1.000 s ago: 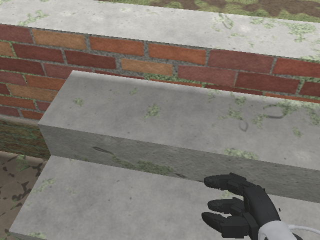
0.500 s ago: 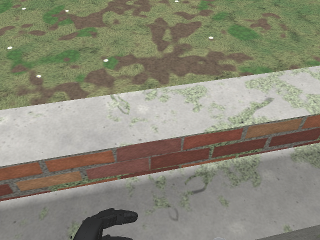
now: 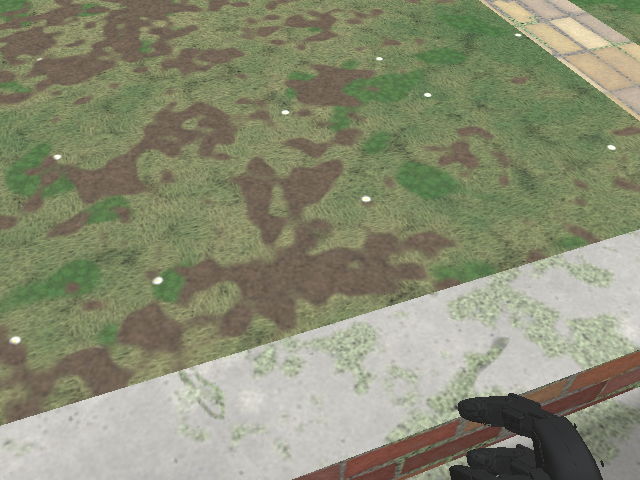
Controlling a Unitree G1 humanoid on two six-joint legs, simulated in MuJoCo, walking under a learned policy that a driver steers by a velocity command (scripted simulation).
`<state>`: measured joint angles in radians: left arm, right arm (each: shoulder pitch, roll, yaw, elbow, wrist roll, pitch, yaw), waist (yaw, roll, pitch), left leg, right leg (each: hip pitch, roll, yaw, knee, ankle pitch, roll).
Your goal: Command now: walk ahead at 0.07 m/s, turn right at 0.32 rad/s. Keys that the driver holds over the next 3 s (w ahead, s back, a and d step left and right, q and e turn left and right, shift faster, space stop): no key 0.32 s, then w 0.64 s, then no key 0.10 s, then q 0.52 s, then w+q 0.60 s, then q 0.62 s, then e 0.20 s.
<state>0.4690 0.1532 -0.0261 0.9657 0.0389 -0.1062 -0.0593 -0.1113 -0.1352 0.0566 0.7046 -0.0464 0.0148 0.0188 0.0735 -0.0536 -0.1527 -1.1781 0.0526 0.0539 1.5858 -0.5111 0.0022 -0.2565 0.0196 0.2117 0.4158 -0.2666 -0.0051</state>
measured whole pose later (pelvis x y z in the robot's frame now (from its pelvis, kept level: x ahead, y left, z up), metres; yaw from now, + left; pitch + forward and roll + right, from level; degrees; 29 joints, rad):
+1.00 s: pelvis +0.20 -0.05 +0.15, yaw -4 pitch +1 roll +0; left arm 0.35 0.14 0.03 0.79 0.03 -0.07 0.02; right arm 0.32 -0.22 -0.10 0.92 -0.03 -0.04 -0.01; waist -0.01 0.06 -0.09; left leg -0.60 0.00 0.00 1.40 -0.33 0.01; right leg -0.38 0.00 -0.14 0.64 -0.27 -0.06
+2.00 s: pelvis +0.56 +0.04 +0.33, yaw +22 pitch +5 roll +0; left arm 0.10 0.23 0.00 0.87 0.09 -0.07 -0.01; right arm 0.34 -0.17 0.02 0.95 -0.04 -0.15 0.05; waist -0.07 0.03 -0.13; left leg -0.36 -0.16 -0.17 0.64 -0.36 0.11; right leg -0.94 -0.06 0.03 1.32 -0.11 0.03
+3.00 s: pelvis +0.83 +0.16 +0.34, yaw +53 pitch +3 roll +0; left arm 0.08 0.23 0.06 0.74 -0.01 0.00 0.06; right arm 0.14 -0.24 -0.07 0.72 -0.03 -0.01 -0.03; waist -0.02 -0.04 0.01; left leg -0.40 -0.10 -0.06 0.50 -0.15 0.07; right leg -0.57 -0.07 0.04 0.91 -0.34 0.06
